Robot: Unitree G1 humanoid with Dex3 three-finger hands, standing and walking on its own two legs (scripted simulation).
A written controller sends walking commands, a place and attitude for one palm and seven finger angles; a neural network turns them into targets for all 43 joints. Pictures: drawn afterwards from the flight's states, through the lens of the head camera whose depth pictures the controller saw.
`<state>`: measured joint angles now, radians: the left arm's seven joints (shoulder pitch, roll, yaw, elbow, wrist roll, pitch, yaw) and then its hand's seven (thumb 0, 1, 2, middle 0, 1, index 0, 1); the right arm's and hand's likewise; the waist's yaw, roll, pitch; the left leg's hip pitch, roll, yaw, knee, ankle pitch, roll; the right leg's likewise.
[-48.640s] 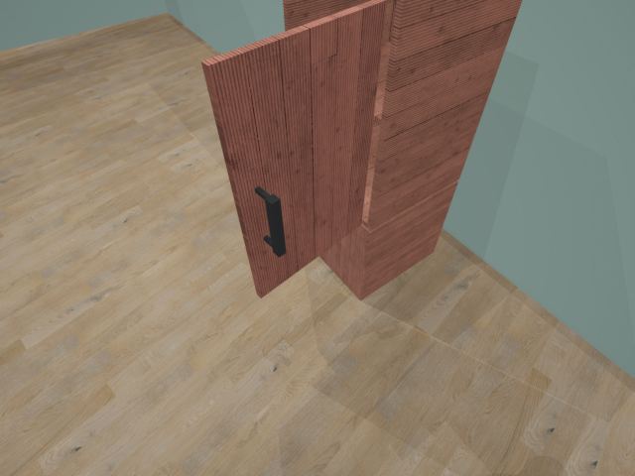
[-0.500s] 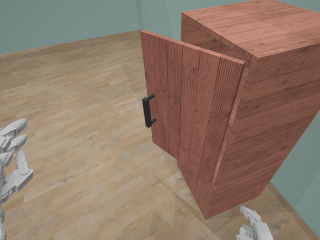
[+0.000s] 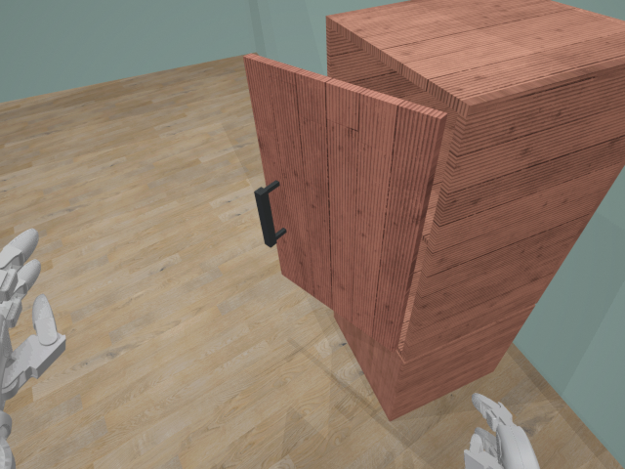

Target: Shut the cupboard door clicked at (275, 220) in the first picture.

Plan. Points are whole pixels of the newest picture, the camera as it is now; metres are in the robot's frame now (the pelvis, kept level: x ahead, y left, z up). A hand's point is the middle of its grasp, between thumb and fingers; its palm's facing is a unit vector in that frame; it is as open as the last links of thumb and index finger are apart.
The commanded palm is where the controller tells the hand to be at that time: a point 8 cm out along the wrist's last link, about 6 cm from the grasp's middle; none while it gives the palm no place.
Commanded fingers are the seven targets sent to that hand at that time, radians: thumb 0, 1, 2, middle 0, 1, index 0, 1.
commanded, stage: step back with the hand held close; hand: left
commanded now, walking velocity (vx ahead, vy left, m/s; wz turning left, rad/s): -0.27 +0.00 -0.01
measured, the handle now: (272, 214) +0.64 +0.16 -0.08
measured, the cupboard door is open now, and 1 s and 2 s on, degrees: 26 26 26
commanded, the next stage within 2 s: stop stepping back and stand still in 1.14 s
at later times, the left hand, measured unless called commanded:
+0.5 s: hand (9, 385) +0.15 +0.29 +0.15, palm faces +0.36 -0.79 -0.49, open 7.4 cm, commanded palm +0.10 +0.33 +0.17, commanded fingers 0.00 0.90 0.90 -0.20 -0.30 -0.20 -0.30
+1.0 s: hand out of the picture +0.02 +0.31 +0.16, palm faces +0.53 -0.70 -0.48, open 7.4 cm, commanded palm -0.06 +0.34 +0.17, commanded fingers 0.00 0.90 0.90 -0.20 -0.30 -0.20 -0.30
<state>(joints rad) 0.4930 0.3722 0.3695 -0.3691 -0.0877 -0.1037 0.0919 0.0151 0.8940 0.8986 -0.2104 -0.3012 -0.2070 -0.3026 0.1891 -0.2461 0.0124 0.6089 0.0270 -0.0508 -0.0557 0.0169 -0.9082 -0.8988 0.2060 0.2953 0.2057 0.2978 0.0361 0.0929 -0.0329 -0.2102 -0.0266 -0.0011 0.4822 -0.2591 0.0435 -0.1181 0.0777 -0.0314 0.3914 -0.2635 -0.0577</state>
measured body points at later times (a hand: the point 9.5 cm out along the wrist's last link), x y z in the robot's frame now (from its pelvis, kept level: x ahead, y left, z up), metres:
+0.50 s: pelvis -0.05 +0.03 -0.01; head -0.05 +0.03 +0.44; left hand +0.13 +0.33 +0.18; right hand +0.12 -0.23 -0.08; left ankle +0.00 +0.09 -0.74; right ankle -0.03 -0.08 -0.74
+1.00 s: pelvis -0.15 +0.03 -0.03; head -0.14 +0.05 +0.42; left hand -0.01 +0.35 +0.19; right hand +0.05 -0.19 -0.10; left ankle -0.01 +0.10 -0.74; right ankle -0.07 -0.09 -0.74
